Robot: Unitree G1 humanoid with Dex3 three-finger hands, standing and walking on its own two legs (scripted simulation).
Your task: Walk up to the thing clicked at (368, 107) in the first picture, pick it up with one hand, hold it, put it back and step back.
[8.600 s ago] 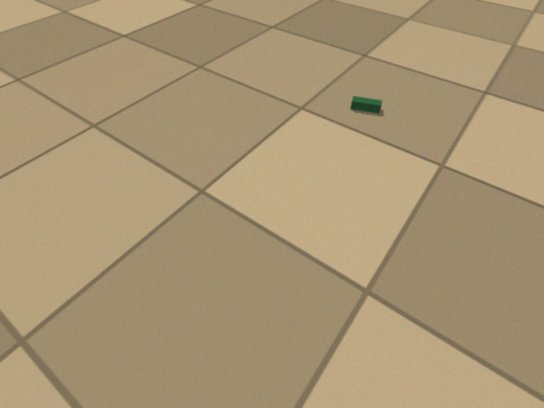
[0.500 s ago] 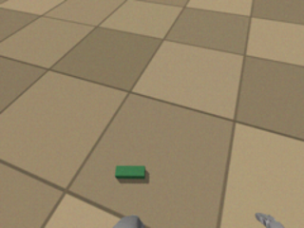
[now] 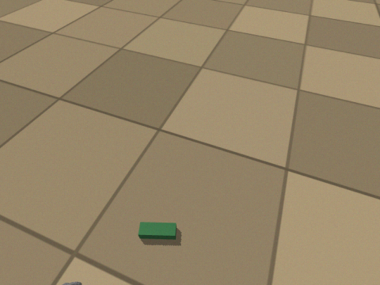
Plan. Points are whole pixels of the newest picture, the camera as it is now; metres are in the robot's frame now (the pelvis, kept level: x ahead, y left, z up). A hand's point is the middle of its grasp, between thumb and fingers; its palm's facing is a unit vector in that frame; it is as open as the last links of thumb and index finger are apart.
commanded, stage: walk up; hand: left
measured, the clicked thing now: (158, 230) +0.49 +0.19 -0.75
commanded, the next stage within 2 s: stand in 1.98 s
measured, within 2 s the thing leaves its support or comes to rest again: neither
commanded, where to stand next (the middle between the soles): +0.07 +0.00 m, yaw +0 degrees
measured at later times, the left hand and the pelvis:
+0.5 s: hand out of the picture +0.14 +0.28 -0.17, palm faces -0.01 -0.93 -0.37, open 7.4 cm; pelvis +0.07 +0.01 -0.01, yaw +0 degrees
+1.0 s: hand out of the picture +0.11 +0.27 -0.17, palm faces +0.07 -0.93 -0.35, open 7.4 cm; pelvis +0.03 +0.00 -0.02, yaw +4 degrees
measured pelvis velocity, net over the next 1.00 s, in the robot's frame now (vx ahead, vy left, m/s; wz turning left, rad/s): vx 0.03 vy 0.00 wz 0.06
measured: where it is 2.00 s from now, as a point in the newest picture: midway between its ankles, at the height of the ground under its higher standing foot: outside the picture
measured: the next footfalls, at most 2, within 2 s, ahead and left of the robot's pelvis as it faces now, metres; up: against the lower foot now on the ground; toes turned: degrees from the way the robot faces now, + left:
right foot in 0.56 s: +0.13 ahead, -0.13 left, +0.00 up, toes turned +4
left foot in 0.86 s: +0.09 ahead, +0.14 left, +0.00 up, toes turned +3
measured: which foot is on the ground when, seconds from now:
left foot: down 0.00-0.58, up 0.60-0.84, down 0.86-1.00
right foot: down 0.00-0.24, up 0.26-0.54, down 0.56-1.00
